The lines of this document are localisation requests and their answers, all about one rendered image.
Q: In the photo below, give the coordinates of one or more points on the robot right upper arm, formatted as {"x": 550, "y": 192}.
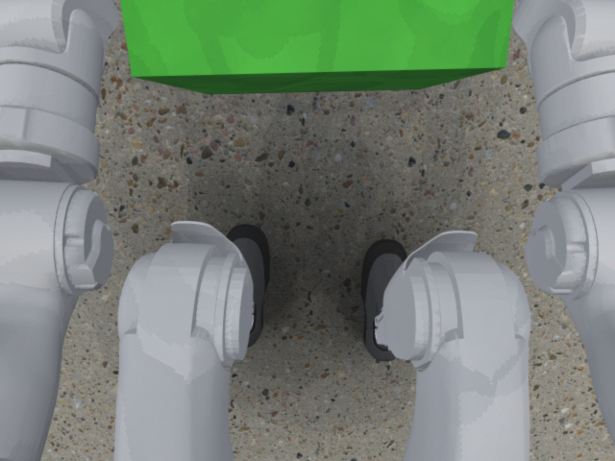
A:
{"x": 571, "y": 253}

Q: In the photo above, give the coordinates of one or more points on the carton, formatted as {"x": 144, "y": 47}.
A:
{"x": 278, "y": 46}

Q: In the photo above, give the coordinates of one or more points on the robot left upper arm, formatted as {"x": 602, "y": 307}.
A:
{"x": 55, "y": 243}

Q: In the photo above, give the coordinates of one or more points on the right robot forearm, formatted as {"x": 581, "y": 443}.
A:
{"x": 571, "y": 49}

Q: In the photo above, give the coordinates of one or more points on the left robot forearm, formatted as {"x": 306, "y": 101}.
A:
{"x": 52, "y": 59}

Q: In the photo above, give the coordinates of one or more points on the robot right foot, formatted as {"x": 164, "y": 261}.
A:
{"x": 382, "y": 260}

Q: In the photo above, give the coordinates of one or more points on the robot right shin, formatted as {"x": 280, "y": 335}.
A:
{"x": 449, "y": 241}

